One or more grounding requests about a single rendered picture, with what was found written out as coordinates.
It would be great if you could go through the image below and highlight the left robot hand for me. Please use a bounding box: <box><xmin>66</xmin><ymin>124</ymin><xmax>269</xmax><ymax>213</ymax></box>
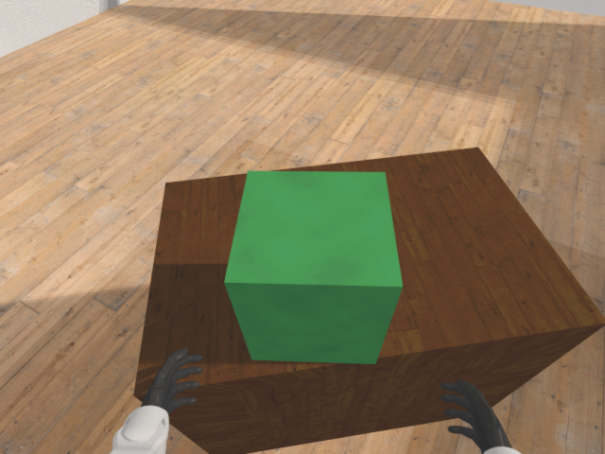
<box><xmin>141</xmin><ymin>347</ymin><xmax>203</xmax><ymax>415</ymax></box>

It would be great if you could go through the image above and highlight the carton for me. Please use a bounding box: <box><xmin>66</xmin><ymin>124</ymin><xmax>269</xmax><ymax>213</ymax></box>
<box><xmin>224</xmin><ymin>171</ymin><xmax>403</xmax><ymax>364</ymax></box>

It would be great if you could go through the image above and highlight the pedestal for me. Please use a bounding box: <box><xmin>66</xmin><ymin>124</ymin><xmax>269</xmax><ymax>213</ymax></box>
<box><xmin>133</xmin><ymin>148</ymin><xmax>605</xmax><ymax>454</ymax></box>

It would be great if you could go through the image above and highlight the left robot forearm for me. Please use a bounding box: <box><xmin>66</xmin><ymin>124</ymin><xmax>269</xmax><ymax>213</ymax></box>
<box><xmin>110</xmin><ymin>406</ymin><xmax>169</xmax><ymax>454</ymax></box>

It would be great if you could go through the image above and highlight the right robot hand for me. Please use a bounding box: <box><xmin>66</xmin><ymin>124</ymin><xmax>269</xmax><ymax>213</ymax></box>
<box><xmin>441</xmin><ymin>378</ymin><xmax>512</xmax><ymax>454</ymax></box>

